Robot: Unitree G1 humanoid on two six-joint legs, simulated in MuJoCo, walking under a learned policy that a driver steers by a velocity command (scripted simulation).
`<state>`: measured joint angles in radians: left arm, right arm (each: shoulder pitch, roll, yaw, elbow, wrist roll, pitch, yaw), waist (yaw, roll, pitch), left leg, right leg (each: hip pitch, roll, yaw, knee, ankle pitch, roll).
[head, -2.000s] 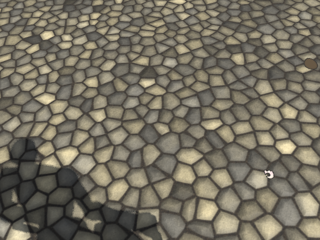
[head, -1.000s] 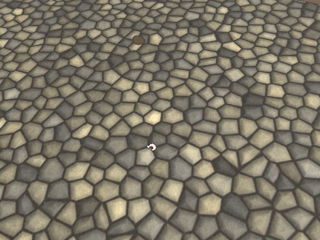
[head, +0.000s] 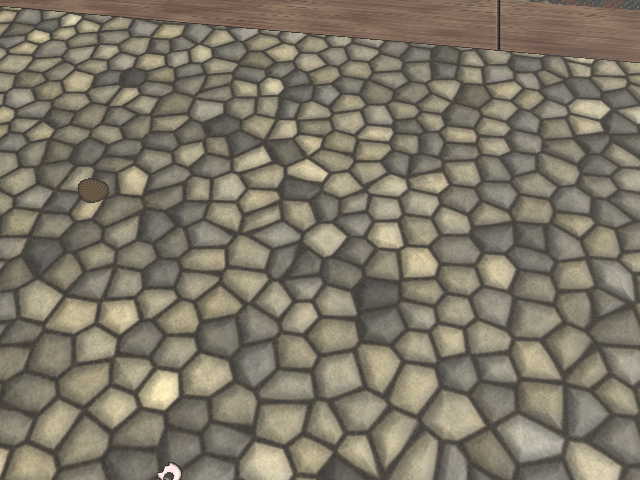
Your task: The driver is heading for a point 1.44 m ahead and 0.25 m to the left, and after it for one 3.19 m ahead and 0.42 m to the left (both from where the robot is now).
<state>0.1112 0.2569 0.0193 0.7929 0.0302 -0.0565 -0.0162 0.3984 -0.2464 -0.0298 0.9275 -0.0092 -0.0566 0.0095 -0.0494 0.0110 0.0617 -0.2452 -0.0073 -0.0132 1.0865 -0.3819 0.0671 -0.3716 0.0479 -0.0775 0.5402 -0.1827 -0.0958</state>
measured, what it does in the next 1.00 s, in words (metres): walks ahead: left foot, then right foot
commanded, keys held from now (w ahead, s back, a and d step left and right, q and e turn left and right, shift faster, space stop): w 1.00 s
